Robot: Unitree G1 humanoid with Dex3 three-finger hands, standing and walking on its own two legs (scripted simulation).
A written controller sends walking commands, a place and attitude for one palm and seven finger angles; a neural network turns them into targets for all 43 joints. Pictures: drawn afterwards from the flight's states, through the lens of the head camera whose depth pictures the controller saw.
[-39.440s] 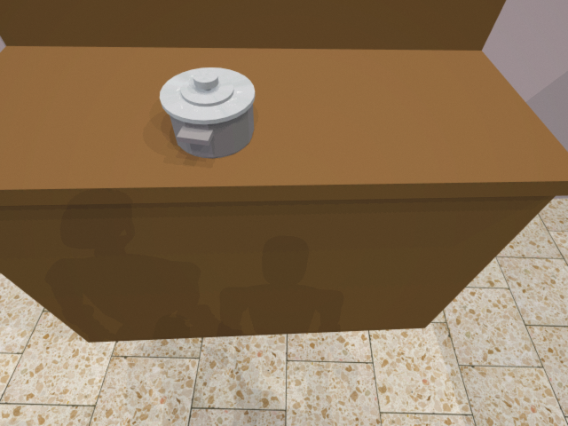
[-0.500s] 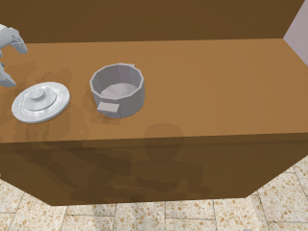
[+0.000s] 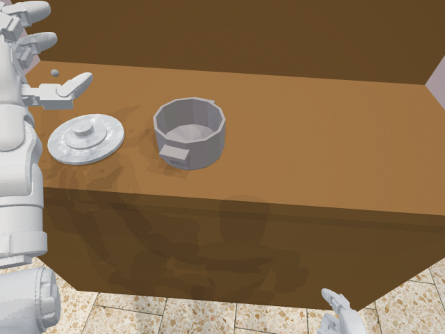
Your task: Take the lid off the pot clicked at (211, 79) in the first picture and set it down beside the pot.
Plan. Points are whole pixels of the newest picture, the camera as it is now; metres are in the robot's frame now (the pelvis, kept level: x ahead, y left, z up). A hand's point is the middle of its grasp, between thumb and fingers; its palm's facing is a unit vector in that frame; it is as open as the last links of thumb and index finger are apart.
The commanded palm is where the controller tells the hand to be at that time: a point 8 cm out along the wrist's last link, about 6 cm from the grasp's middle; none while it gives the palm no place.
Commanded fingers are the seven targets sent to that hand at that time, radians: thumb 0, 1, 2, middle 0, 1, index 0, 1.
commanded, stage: draw the hand back to the body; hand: left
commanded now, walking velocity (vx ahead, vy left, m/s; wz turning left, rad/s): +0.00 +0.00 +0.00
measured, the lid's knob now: (83, 128) +0.49 +0.35 +0.08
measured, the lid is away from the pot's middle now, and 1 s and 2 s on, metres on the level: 0.24 0.24 0.24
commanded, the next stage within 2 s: step back with the hand held close in 1.46 s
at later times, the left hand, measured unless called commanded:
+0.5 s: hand (44, 109) +0.30 +0.24 +0.28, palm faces +0.50 -0.85 -0.18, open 8.6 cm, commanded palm +0.25 +0.28 +0.27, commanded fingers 0.00 0.80 0.89 -0.22 -0.34 -0.22 -0.34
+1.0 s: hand (2, 166) +0.22 +0.24 +0.27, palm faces +0.51 -0.83 -0.21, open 7.5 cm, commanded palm +0.16 +0.28 +0.26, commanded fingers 0.00 0.90 0.90 -0.20 -0.30 -0.20 -0.30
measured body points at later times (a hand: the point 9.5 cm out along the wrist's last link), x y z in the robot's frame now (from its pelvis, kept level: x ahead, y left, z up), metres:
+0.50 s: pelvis +0.00 -0.03 +0.00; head -0.01 -0.05 +0.45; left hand +0.27 +0.28 +0.29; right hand +0.19 -0.26 -0.09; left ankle -0.02 +0.11 -0.74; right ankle +0.00 -0.13 -0.74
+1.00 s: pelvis -0.01 -0.01 +0.00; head -0.04 -0.03 +0.45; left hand +0.18 +0.29 +0.28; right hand +0.18 -0.23 -0.09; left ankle -0.02 +0.11 -0.74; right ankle +0.00 -0.13 -0.74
